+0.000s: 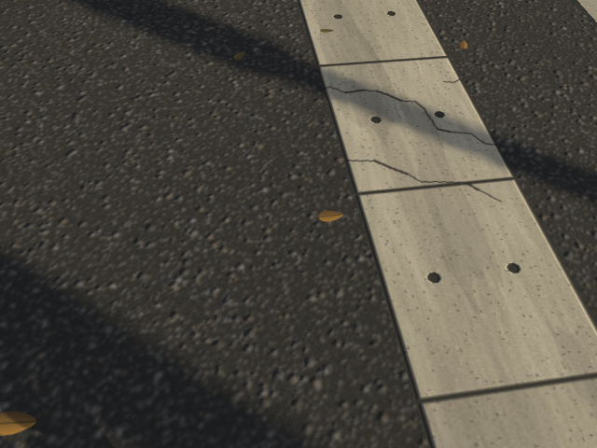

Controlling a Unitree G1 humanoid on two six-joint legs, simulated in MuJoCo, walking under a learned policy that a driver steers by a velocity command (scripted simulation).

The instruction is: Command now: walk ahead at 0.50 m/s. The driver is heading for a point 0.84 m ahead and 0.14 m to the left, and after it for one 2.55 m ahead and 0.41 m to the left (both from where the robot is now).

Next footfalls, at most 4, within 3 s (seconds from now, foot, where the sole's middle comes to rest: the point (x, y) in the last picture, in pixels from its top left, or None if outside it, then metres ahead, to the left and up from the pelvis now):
0.38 right None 0.39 -0.16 -0.77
0.94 left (262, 362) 0.67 0.09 -0.77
1.42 right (301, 248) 1.01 0.00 -0.77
1.88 left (178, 230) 1.06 0.34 -0.77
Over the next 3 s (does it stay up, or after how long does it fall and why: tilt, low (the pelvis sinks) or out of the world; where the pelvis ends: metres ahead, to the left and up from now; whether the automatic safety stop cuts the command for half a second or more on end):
stays up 1.60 0.32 0.00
